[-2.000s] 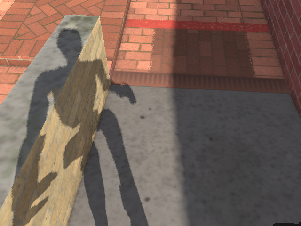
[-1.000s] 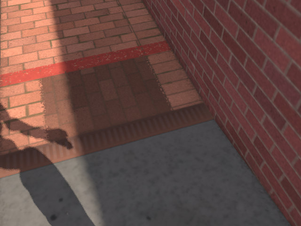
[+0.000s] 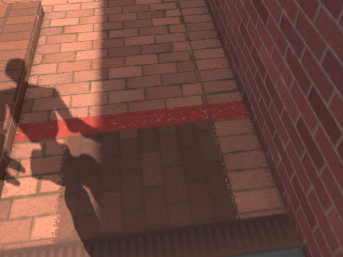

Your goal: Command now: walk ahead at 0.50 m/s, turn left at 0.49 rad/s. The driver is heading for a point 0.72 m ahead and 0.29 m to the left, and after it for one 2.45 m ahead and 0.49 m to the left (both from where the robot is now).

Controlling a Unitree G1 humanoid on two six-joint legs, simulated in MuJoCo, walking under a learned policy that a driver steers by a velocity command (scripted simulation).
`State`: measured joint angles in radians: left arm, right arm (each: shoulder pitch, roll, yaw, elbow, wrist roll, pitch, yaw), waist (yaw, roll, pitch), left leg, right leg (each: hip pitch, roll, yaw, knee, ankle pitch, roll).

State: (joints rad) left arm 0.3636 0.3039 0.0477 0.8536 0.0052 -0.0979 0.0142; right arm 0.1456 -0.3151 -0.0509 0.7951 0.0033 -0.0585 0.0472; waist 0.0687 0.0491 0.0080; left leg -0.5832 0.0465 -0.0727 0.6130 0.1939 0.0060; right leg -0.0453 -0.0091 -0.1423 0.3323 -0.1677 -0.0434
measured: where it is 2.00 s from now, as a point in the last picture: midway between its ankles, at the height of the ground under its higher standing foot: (139, 174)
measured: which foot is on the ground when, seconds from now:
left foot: up 0.00-0.14, down 0.16-0.62, up 0.64-1.00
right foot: down 0.00-0.16, up 0.18-0.58, down 0.60-1.00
